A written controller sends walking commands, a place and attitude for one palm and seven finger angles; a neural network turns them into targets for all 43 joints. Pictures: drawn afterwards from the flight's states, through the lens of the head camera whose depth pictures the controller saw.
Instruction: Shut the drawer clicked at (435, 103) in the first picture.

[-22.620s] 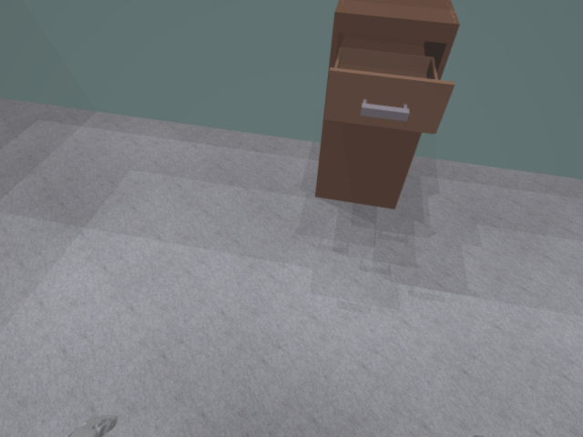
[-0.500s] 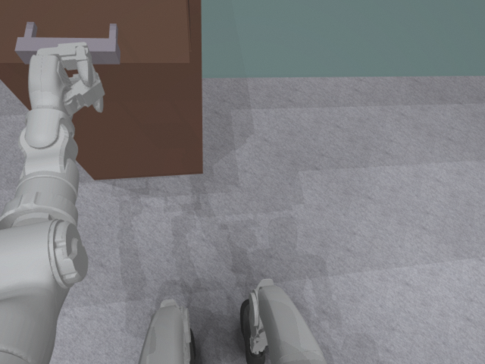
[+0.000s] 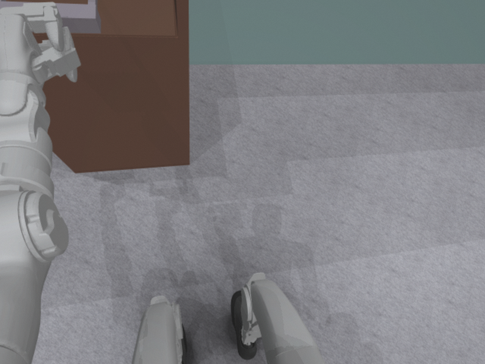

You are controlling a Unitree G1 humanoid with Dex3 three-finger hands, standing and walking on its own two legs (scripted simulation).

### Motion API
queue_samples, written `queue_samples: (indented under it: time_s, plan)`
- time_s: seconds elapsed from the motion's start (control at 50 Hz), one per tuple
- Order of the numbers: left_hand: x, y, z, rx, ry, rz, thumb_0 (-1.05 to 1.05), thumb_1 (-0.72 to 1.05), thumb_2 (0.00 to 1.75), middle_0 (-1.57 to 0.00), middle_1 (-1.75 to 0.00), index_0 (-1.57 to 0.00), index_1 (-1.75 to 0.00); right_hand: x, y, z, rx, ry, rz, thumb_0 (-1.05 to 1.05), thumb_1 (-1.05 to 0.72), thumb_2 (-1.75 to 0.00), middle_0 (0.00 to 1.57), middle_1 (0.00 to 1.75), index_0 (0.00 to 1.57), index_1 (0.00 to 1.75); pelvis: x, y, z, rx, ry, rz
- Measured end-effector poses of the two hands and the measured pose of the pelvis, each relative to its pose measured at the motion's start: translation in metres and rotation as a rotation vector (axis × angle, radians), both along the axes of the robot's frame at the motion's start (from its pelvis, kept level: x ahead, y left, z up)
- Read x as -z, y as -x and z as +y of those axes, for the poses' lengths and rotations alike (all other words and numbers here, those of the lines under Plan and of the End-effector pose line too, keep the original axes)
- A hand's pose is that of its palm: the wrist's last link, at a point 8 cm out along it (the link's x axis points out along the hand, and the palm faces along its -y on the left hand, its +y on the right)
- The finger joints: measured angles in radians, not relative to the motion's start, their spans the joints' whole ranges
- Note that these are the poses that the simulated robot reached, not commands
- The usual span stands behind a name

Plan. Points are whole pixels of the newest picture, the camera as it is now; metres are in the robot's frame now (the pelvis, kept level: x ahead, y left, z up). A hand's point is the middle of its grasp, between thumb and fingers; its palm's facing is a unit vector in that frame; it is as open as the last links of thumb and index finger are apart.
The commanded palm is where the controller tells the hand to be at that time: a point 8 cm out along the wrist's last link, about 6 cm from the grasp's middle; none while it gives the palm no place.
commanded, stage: push the drawer shut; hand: left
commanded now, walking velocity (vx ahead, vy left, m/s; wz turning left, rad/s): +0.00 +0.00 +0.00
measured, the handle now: (47, 6) +0.65 +0.20 +0.06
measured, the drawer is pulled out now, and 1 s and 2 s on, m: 0.00 0.00 0.00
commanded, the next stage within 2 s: pull the fist back off the drawer in 0.04 s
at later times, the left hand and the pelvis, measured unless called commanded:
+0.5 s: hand (69, 51) +0.57 +0.17 +0.05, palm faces +0.00 -1.00 -0.04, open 3.4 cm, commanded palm +0.56 +0.19 +0.06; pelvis -0.03 +0.00 -0.01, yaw -1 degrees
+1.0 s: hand (68, 57) +0.56 +0.17 +0.06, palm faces +0.01 -1.00 -0.03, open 3.3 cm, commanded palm +0.51 +0.20 +0.08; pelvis +0.02 +0.01 +0.01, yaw -1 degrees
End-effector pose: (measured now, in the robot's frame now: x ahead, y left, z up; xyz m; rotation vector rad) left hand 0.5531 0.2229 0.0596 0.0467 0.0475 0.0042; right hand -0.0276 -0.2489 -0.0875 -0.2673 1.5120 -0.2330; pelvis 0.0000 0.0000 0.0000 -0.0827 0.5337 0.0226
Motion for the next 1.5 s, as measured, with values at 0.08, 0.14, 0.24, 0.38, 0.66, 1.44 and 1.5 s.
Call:
queue_samples:
  time_s: [0.08,0.14,0.24,0.38,0.66,1.44,1.5]
  plan:
    - [-0.001,-0.001,0.002,-0.001,-0.004,0.004,0.10,0.72,0.94,-1.40,-1.60,-1.40,-1.60,0.001,0.004,0.000,-0.007,0.008,-0.003,0.00,-0.91,-0.90,0.21,0.30,0.21,0.30,0.003,0.005,0.000,-0.005,0.004,0.005]
    - [-0.001,-0.002,0.003,0.000,-0.007,0.005,0.10,0.70,0.95,-1.40,-1.60,-1.40,-1.60,0.002,0.008,-0.001,-0.013,0.019,-0.006,0.00,-0.91,-0.90,0.21,0.30,0.21,0.30,0.006,0.009,0.000,-0.009,0.007,0.010]
    - [-0.001,-0.003,0.005,0.000,-0.010,0.002,0.10,0.67,0.95,-1.40,-1.60,-1.40,-1.60,0.004,0.017,-0.002,-0.020,0.035,-0.007,0.00,-0.91,-0.90,0.21,0.30,0.21,0.30,0.011,0.018,0.000,-0.012,0.011,0.021]
    - [0.001,-0.002,0.005,0.004,-0.005,0.003,0.08,0.68,0.95,-1.40,-1.60,-1.40,-1.60,0.004,0.031,0.001,-0.013,0.038,-0.001,0.00,-0.91,-0.90,0.21,0.30,0.21,0.30,0.016,0.026,0.002,-0.008,0.015,0.027]
    - [0.001,0.004,-0.004,-0.007,0.019,-0.002,0.06,0.83,0.91,-1.40,-1.60,-1.40,-1.60,0.000,0.032,0.016,0.034,-0.018,-0.004,0.00,-0.91,-0.90,0.21,0.30,0.21,0.30,0.006,0.017,0.007,0.018,0.005,0.007]
    - [-0.094,0.163,0.021,0.015,-0.010,-0.053,0.01,0.91,0.90,-1.40,-1.60,-1.40,-1.60,-0.082,-0.212,0.001,-0.127,-0.081,-0.582,0.01,-0.91,-0.90,0.20,0.30,0.20,0.30,-0.081,-0.057,-0.001,-0.003,-0.048,-0.289]
    - [-0.105,0.182,0.021,-0.004,-0.077,-0.029,0.01,0.90,0.90,-1.40,-1.60,-1.40,-1.60,-0.091,-0.223,0.004,-0.128,-0.080,-0.639,0.01,-0.91,-0.90,0.20,0.30,0.20,0.30,-0.087,-0.055,-0.002,0.002,-0.058,-0.334]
